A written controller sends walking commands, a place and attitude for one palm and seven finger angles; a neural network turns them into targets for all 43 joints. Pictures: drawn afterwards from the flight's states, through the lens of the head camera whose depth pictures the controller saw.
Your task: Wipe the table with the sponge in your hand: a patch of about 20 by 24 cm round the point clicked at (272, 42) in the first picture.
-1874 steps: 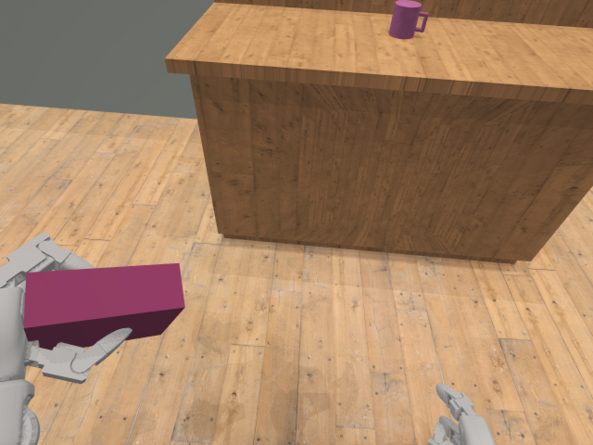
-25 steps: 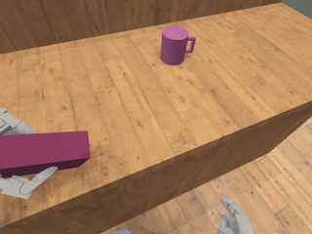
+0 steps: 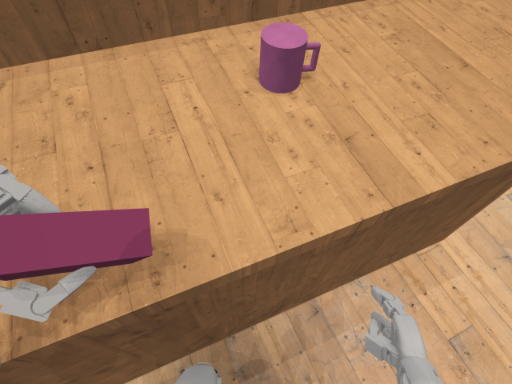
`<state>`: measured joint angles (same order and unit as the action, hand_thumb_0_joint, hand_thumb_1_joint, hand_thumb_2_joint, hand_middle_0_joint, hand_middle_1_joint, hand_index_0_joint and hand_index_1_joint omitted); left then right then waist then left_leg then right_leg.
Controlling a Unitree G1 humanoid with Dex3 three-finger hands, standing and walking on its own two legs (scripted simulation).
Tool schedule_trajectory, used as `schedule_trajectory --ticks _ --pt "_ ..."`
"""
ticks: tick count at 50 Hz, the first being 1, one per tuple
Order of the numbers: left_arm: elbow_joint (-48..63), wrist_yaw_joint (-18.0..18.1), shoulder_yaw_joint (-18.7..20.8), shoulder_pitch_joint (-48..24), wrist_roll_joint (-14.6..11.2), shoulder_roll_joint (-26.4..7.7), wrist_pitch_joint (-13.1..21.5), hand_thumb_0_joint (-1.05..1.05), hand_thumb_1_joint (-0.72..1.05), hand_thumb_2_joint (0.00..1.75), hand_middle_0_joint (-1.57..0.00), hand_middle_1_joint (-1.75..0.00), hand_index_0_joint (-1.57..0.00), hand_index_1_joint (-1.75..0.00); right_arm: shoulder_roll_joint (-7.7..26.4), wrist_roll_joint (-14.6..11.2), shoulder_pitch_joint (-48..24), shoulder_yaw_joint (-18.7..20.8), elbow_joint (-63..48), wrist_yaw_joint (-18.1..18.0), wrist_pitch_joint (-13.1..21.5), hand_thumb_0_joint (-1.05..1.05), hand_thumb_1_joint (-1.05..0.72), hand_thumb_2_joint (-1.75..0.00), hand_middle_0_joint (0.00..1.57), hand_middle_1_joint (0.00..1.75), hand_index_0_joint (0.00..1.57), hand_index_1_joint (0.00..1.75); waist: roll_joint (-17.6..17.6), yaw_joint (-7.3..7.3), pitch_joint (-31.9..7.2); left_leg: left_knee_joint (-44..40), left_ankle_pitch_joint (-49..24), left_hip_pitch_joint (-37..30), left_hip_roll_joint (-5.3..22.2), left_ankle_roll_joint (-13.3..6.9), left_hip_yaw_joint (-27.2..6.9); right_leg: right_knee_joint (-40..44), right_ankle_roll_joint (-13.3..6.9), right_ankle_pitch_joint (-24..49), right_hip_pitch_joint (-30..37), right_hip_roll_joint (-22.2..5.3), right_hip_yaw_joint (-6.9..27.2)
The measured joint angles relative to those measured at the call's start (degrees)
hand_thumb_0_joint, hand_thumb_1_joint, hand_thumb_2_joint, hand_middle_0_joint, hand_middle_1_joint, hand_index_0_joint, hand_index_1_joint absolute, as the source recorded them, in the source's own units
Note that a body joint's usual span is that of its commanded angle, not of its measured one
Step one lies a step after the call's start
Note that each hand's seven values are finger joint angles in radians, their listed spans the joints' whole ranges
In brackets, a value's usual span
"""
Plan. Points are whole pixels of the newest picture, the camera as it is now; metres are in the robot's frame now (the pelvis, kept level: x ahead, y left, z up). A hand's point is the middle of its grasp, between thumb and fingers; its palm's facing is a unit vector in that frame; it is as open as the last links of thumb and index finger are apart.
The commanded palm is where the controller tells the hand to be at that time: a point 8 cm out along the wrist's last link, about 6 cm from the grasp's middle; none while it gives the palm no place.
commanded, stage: shuffle to correct the standing spot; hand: left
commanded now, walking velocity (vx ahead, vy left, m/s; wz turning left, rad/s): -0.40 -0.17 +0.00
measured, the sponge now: (98, 243) +0.24 +0.20 +0.15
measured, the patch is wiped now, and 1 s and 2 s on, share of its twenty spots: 0.10 0.10 0.10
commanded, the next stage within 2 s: none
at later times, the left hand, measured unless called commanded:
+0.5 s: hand (24, 260) +0.21 +0.25 +0.17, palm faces +0.38 -0.84 -0.40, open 9.3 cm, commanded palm +0.16 +0.28 +0.18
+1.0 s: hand (44, 252) +0.22 +0.23 +0.18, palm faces +0.34 -0.84 -0.43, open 9.3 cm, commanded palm +0.16 +0.27 +0.18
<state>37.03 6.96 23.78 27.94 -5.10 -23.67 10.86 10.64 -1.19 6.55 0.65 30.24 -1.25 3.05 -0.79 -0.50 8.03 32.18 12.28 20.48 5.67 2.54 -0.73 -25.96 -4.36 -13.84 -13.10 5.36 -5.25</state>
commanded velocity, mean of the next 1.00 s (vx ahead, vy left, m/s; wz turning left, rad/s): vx -0.14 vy -0.18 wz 0.00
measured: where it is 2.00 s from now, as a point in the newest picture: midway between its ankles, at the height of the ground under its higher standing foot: outside the picture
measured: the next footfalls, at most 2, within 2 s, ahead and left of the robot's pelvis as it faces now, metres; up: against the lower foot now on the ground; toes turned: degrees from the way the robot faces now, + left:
none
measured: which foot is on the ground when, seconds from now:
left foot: down 0.00-1.00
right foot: down 0.00-1.00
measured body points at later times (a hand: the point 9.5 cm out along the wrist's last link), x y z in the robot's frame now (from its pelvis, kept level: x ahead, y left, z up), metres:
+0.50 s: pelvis +0.00 +0.01 +0.00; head +0.03 +0.01 +0.45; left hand +0.18 +0.29 +0.20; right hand +0.15 -0.22 -0.10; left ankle +0.05 +0.15 -0.73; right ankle +0.00 -0.07 -0.73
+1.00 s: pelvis -0.01 +0.00 +0.00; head +0.06 +0.00 +0.44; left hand +0.19 +0.27 +0.20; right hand +0.19 -0.22 -0.09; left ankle +0.05 +0.15 -0.73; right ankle +0.00 -0.07 -0.73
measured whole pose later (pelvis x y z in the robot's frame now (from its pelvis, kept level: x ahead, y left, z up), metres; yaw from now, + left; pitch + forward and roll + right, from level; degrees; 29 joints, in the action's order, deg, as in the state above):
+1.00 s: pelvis -0.01 +0.00 +0.00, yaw -1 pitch +1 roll -2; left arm 37.1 7.7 23.0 29.1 -6.0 -22.7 9.1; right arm 10.4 -1.5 7.4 -0.1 30.6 -1.3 2.5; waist -1.7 -0.7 7.2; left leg 32.9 12.5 21.0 5.8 2.6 -0.7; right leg -27.8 -4.7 -14.4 -14.3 4.8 -6.2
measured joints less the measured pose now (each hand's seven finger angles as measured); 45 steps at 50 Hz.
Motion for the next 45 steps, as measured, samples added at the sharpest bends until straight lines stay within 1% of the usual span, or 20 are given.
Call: schedule_trajectory --ticks 3,5,10,13,15,17,21,24,26,29,32,35,40,45 --pt "0.38 0.03 0.27 0.53 -0.13 -0.11 1.23 0.0 -0.43 1.06 -0.81 -1.41 -0.79 -1.43 -0.18 0.0 0.05 -0.02 0.78 -0.12 0.02 0.01 -0.9 -0.9 0.2 0.3 0.2 0.3 -0.09 0.34 -0.08 1.22 0.06 1.37 -0.2 -0.41 -0.02 -1.8 0.0 -0.36 -1.63 -0.27 -0.12" --pt "0.64 0.12 0.19 1.04 -0.35 0.04 1.3 0.0 -0.43 1.06 -0.81 -1.41 -0.79 -1.43 -0.24 0.02 0.66 -0.02 1.18 -0.32 -0.19 0.01 -0.9 -0.9 0.2 0.3 0.2 0.3 0.04 0.63 -0.31 1.8 0.32 1.86 -0.52 -0.46 0.11 -3.19 0.19 -0.84 -2.49 -0.68 -0.09" --pt "1.1 0.62 -0.08 2.66 -1.37 0.55 0.23 0.0 -0.43 1.06 -0.81 -1.41 -0.79 -1.43 -0.54 0.13 3.63 -0.56 1.94 -0.99 -0.64 0.01 -0.9 -0.9 0.2 0.3 0.2 0.3 0.96 0.96 -1.7 1.88 0.29 2.0 -1.39 -1.13 0.94 -4.64 1.02 -1.38 -3.38 -1.7 0.57" --pt "0.51 0.72 -0.11 2.75 -1.35 0.26 -0.47 -0.01 -0.43 1.06 -0.81 -1.41 -0.79 -1.43 -0.95 0.29 5.45 -1.23 2.05 -1.12 -0.46 0.01 -0.9 -0.9 0.2 0.3 0.2 0.3 1.38 0.85 -2.43 0.52 -0.4 1.43 -1.67 -1.34 1.3 -4.39 2.27 -1.82 -3.35 -2.33 0.48" --pt "-0.2 0.61 -0.2 2.29 -0.99 0.11 -0.9 -0.01 -0.43 1.06 -0.81 -1.41 -0.79 -1.43 -1.21 0.49 6.22 -1.55 1.95 -0.93 -0.19 0.01 -0.9 -0.9 0.2 0.3 0.2 0.3 1.21 0.7 -2.47 0.01 -0.66 0.97 -1.6 -1.38 1.4 -3.79 2.62 -1.46 -2.87 -2.67 -0.09" --pt "-0.99 0.48 -0.32 1.86 -0.53 0.1 -1.31 -0.01 -0.44 1.06 -0.82 -1.41 -0.8 -1.42 -1.39 0.48 6.61 -1.79 2.07 -0.53 0.12 0.01 -0.9 -0.9 0.2 0.3 0.2 0.3 0.74 0.72 -2.3 -0.18 -0.7 0.42 -1.32 -1.18 1.21 -2.58 2.06 -0.16 -1.86 -2.48 -0.58" --pt "-2.28 0.66 -0.65 1.72 0.01 0.94 -2.21 -0.01 -0.44 1.06 -0.82 -1.4 -0.8 -1.42 -1.29 0.28 7.11 -1.91 2.32 0.13 0.51 0.01 -0.9 -0.9 0.2 0.3 0.21 0.3 -0.48 0.86 -2.81 0.12 0.11 -0.07 -0.58 -0.99 0.51 -0.78 0.79 0.12 -0.26 -1.54 -1.19" --pt "-2.25 1.15 -0.93 1.89 -0.21 2.0 -2.74 -0.01 -0.44 1.06 -0.82 -1.4 -0.8 -1.42 -0.63 0.24 6.86 -1.63 2.74 0.19 0.71 0.01 -0.9 -0.9 0.2 0.3 0.21 0.3 -0.68 0.64 -3.42 1.69 2.54 0.23 -0.43 -1.39 0.42 -1.47 0.27 -0.53 -0.32 -1.31 -1.11" --pt "-1.93 1.4 -1.43 1.54 -0.39 2.62 -2.97 -0.01 -0.44 1.06 -0.82 -1.4 -0.8 -1.42 0.13 0.32 6.49 -1.24 3.07 0.06 0.76 0.01 -0.9 -0.9 0.2 0.3 0.21 0.3 -0.76 0.56 -3.58 2.57 2.39 0.29 -0.59 -1.64 0.02 -2.77 0.16 -1.46 -0.49 -1.27 -1.14" --pt "-1.9 1.47 -2.13 0.92 -0.7 3.03 -2.97 -0.01 -0.44 1.06 -0.82 -1.4 -0.8 -1.42 0.8 0.22 5.5 -0.6 3.86 -0.3 0.44 0.01 -0.9 -0.9 0.2 0.3 0.21 0.3 -0.06 0.65 -3.59 2.8 2.02 -0.68 -0.92 -0.51 0.13 -4.41 0.32 -2.89 -0.15 -1.68 -0.89" --pt "-2.28 1.15 -2.41 0.47 -0.73 2.68 -3.02 -0.01 -0.44 1.06 -0.82 -1.4 -0.8 -1.42 0.97 0.16 4.74 -0.31 3.59 -0.57 0.06 0.01 -0.9 -0.9 0.2 0.3 0.2 0.3 0.73 0.83 -3.73 1.56 2.03 -1.63 -1.31 -0.36 0.3 -3.8 0.7 -2.95 0.5 -2.07 -0.79" --pt "-2.35 0.82 -2.17 0.66 -0.74 1.68 -2.93 -0.01 -0.44 1.06 -0.82 -1.4 -0.8 -1.41 0.74 0.11 4.01 -0.38 2.53 -0.58 -0.08 0.01 -0.9 -0.9 0.2 0.3 0.2 0.3 0.96 0.93 -3.49 -0.1 1.3 -2.27 -1.17 -0.31 0.24 -1.72 0.73 -2.04 1.35 -1.82 -0.84" --pt "-1.4 0.65 -1.49 0.82 -0.42 0.6 -2.77 -0.01 -0.44 1.06 -0.82 -1.4 -0.8 -1.42 0.26 -0.05 2.61 -0.61 0.57 -0.25 0.07 0.01 -0.9 -0.9 0.2 0.3 0.2 0.3 0.48 0.26 -2.03 -1.5 0.35 -2.32 -0.43 0.11 0.17 0.91 0.42 -0.4 1.87 -0.98 -0.81" --pt "-0.57 0.46 -0.84 0.53 -0.36 0.38 -2.05 -0.01 -0.44 1.06 -0.82 -1.41 -0.8 -1.42 -0.18 -0.03 1.01 -0.79 0.06 -0.08 -0.08 0.01 -0.9 -0.9 0.2 0.3 0.2 0.3 -0.32 -0.36 -0.64 -1.41 -0.27 -1.37 0.1 0.46 0.12 0.95 0.02 0.29 0.92 -0.47 -0.83"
